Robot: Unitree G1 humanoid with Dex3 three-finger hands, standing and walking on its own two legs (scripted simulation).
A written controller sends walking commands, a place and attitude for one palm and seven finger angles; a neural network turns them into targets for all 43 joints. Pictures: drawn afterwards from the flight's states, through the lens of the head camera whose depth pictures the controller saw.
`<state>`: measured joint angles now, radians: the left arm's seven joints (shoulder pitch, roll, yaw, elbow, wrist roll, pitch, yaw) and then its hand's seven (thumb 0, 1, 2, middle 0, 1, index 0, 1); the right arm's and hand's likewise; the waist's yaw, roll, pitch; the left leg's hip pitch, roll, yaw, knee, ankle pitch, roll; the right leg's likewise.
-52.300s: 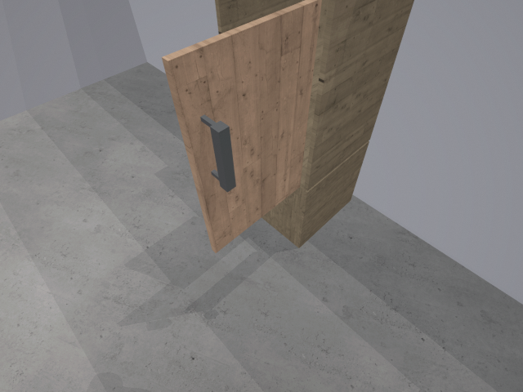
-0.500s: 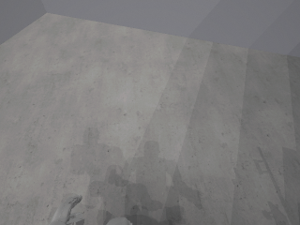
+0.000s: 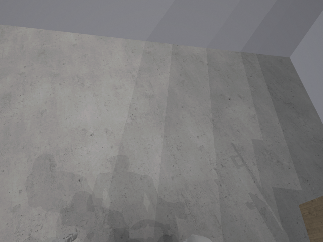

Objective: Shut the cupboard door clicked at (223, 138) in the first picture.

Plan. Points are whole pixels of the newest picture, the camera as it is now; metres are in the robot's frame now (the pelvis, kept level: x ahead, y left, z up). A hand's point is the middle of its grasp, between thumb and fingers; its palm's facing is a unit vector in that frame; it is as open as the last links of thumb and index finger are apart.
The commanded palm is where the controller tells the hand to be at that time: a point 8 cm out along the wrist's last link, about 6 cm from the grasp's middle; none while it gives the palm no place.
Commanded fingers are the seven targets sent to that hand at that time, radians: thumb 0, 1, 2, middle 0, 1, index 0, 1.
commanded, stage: turn to face it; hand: left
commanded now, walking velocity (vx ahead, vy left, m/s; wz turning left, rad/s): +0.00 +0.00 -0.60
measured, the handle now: out of the picture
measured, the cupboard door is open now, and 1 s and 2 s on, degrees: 24 24 24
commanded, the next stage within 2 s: take the last steps up to it in 1.80 s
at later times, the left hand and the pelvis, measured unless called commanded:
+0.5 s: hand (100, 223) +0.18 +0.18 -0.18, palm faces -0.27 -0.94 -0.19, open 7.4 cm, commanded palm none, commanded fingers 0.00 0.90 0.90 -0.20 -0.30 -0.20 -0.30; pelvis +0.04 +0.01 -0.01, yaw -17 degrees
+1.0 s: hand (131, 202) +0.24 +0.10 -0.17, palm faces -0.55 -0.80 -0.23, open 7.4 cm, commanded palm none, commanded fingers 0.00 0.90 0.90 -0.20 -0.30 -0.20 -0.30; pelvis +0.06 -0.02 -0.01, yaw -34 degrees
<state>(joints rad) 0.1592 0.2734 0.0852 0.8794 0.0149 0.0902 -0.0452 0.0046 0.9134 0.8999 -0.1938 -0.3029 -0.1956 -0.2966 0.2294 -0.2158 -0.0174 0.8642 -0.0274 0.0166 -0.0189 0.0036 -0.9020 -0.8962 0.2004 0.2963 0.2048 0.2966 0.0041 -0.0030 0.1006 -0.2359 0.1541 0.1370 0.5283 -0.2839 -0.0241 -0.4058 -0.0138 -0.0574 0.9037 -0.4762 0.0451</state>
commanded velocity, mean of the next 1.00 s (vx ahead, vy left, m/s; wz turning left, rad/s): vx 0.00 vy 0.00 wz -0.60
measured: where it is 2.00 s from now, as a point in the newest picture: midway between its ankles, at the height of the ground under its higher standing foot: outside the picture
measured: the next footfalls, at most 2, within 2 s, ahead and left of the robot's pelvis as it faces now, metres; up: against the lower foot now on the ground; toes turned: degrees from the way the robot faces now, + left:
right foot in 0.10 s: +0.03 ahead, -0.15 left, +0.00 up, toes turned -8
left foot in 0.40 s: +0.11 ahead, +0.10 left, +0.00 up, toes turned -10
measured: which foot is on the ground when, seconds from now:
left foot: down 0.00-0.10, up 0.12-0.38, down 0.40-0.76, up 0.78-1.00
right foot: up 0.00-0.08, down 0.10-0.40, up 0.42-0.74, down 0.76-1.00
